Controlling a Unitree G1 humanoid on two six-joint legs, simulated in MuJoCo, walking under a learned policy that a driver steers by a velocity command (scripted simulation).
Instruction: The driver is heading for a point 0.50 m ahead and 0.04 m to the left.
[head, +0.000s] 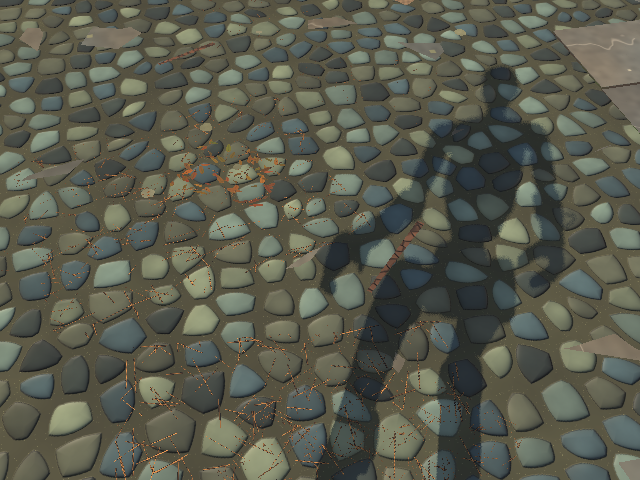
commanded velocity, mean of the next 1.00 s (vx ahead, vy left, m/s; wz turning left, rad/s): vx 0.36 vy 0.00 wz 0.05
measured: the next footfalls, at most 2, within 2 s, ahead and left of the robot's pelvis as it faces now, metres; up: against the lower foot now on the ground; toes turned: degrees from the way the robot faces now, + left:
right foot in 0.28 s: +0.32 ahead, -0.17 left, +0.00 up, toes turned -6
left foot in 0.78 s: +0.57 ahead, +0.07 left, +0.00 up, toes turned +6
